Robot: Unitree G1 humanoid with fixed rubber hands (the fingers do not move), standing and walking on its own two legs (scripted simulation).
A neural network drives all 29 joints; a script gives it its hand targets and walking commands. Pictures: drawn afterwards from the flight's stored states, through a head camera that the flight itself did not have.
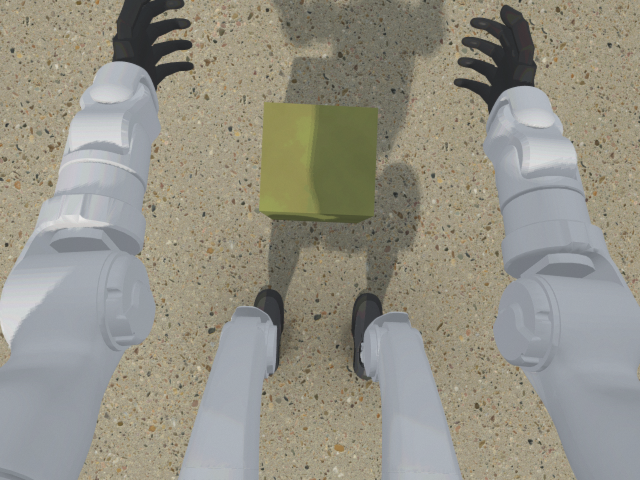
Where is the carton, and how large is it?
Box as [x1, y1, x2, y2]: [259, 102, 377, 222]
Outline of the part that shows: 264,102 259,210 272,219 358,222 372,216 374,200 377,108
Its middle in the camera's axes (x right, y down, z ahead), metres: -0.01 -0.14 +0.83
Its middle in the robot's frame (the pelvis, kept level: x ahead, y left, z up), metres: +0.51 +0.01 -0.51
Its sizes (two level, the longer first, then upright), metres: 0.210 0.200 0.250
